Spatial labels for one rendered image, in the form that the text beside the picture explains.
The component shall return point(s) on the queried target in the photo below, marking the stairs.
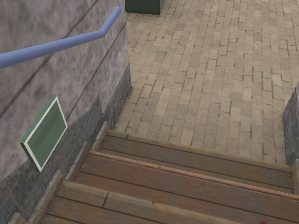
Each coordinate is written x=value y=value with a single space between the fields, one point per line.
x=135 y=179

